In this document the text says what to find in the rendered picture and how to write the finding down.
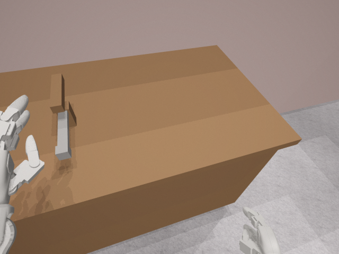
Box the counter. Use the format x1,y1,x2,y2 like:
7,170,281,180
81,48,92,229
0,45,302,254

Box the robot right hand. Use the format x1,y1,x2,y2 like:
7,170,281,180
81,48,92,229
239,206,281,254

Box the left robot forearm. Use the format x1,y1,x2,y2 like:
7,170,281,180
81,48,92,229
0,204,17,254

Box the tap lever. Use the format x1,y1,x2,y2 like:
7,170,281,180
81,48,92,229
55,110,72,160

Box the robot left hand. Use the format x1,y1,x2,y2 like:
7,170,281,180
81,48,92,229
0,95,44,204

